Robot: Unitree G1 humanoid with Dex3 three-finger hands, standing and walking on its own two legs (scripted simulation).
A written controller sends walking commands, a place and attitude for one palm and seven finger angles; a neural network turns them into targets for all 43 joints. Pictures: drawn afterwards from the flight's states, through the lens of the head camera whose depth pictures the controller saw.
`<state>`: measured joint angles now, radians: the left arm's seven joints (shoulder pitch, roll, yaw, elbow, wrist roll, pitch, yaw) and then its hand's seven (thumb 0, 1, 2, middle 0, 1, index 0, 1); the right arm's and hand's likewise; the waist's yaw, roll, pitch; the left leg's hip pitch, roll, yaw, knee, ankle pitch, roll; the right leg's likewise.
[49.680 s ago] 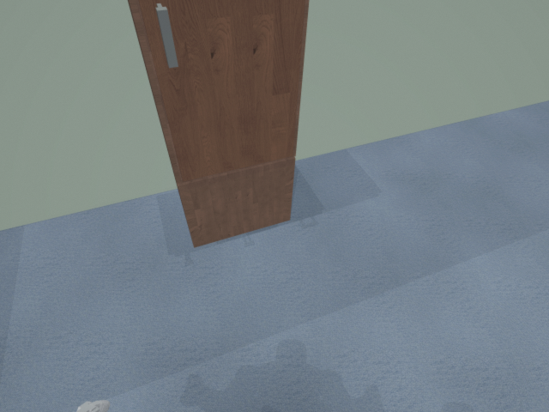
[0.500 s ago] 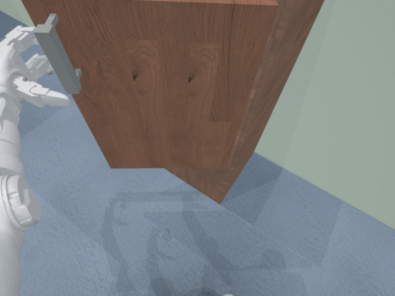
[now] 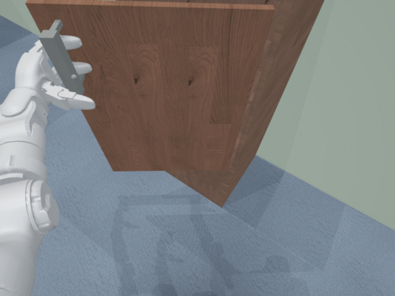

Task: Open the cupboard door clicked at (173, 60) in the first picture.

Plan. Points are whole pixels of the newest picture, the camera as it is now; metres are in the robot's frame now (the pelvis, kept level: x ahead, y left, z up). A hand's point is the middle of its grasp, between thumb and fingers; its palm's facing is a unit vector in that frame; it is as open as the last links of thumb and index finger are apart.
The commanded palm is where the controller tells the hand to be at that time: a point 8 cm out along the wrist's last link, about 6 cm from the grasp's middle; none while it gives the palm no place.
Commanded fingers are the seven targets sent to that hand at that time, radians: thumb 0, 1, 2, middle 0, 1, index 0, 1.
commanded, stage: slide the fingers in behind the handle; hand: left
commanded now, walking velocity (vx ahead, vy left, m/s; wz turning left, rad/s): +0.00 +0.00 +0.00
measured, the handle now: (67, 60) +0.54 +0.23 +0.17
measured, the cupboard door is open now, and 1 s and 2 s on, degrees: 36 36 58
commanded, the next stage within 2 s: close the thumb around the handle in 0.38 s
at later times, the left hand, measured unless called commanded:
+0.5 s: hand (74, 75) +0.49 +0.21 +0.17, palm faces -0.02 -1.00 -0.01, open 13.9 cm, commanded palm +0.47 +0.26 +0.17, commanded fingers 0.00 -0.39 0.35 -0.31 -1.21 -0.31 -1.21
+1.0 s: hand (69, 77) +0.49 +0.21 +0.17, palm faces -0.02 -1.00 +0.01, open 7.2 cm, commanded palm +0.47 +0.26 +0.17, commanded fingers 0.00 0.90 0.90 -0.40 -1.35 -0.40 -1.35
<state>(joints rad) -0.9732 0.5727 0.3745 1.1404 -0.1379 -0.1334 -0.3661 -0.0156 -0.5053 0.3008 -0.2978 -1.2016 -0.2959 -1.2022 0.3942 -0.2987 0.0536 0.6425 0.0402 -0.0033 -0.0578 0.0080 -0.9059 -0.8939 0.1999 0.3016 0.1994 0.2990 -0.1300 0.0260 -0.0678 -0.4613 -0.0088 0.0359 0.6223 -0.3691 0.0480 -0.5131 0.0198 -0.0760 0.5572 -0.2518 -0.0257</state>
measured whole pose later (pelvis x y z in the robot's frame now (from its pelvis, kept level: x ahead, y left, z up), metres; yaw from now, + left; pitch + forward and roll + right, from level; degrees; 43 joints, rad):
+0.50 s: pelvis -0.01 +0.00 +0.00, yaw -1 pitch +12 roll -1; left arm -0.99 0.61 0.39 1.18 -0.12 -0.16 -0.35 -0.02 -0.50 0.30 -0.30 -1.20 -0.31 -1.21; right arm 0.44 -0.31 0.05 0.66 0.04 -0.02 -0.06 0.01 -0.91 -0.89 0.20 0.30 0.20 0.30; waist -0.14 0.03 -0.06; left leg -0.47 0.00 0.04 0.62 -0.36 0.04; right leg -0.53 0.03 -0.07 0.56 -0.24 -0.03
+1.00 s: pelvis -0.01 +0.00 +0.00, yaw +0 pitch +11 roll -1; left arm -1.00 0.60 0.39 1.19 -0.13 -0.15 -0.36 0.00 0.47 0.72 -0.36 -1.30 -0.37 -1.31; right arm 0.39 -0.30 0.06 0.64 0.04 -0.03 -0.06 0.01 -0.91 -0.89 0.20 0.30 0.20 0.30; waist -0.13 0.02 -0.06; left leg -0.47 -0.01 0.04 0.62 -0.36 0.05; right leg -0.52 0.02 -0.07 0.56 -0.24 -0.03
